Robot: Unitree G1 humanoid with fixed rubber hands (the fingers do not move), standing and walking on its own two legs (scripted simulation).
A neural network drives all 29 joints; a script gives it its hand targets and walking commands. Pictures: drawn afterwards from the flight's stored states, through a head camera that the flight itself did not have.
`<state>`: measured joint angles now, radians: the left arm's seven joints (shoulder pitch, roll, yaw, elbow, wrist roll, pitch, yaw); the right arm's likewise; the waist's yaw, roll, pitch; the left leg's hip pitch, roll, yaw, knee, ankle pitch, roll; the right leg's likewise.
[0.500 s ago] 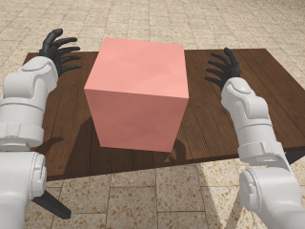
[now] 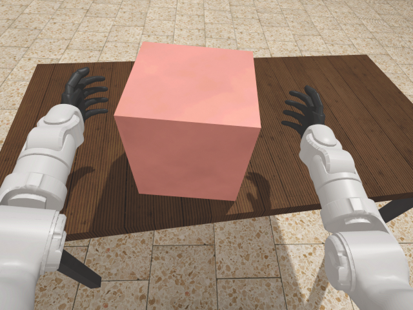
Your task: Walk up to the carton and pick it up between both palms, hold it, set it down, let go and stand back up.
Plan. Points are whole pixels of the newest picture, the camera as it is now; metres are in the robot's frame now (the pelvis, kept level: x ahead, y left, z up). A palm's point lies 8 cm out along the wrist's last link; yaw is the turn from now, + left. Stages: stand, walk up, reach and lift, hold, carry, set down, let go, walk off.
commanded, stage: reach and lift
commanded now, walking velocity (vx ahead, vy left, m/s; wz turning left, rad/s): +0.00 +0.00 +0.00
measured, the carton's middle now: (192, 126) +0.48 +0.03 +0.06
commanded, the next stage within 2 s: none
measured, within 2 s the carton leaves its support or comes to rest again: neither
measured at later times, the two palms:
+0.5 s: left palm (98, 125) +0.47 +0.22 +0.08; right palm (292, 141) +0.44 -0.18 +0.07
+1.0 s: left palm (110, 125) +0.45 +0.19 +0.09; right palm (275, 136) +0.43 -0.14 +0.09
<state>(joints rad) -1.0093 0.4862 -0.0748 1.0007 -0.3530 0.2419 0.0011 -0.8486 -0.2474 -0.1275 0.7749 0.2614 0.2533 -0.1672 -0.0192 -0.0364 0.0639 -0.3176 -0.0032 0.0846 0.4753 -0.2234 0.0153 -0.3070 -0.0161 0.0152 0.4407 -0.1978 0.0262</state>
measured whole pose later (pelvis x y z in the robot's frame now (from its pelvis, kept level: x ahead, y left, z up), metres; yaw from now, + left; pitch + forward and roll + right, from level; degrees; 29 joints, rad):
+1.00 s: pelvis +0.00 +0.02 -0.01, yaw +0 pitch +11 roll -2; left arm -0.98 0.29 -0.08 1.07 -0.30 0.08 0.04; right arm -0.87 -0.07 -0.20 0.87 0.09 0.12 -0.19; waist -0.02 0.01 -0.06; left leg -0.51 0.00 0.08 0.54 -0.23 0.03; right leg -0.47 -0.02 0.02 0.44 -0.17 0.04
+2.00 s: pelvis +0.00 +0.01 -0.01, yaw +0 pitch +12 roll -2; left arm -0.98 0.17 0.25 1.20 0.03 -0.14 0.01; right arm -0.85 0.07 -0.52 0.90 -0.31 -0.09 -0.12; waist -0.02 0.01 -0.06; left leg -0.51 0.00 0.08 0.53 -0.23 0.03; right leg -0.47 -0.02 0.01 0.44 -0.17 0.05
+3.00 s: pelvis -0.01 +0.00 +0.00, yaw +0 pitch +11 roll +0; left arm -0.93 0.14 0.25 1.30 0.04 -0.37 0.00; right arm -0.76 0.06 -0.48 1.03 -0.26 -0.45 -0.18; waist -0.02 0.01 -0.09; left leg -0.48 0.00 0.08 0.47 -0.18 0.03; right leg -0.47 -0.01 0.01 0.44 -0.16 0.02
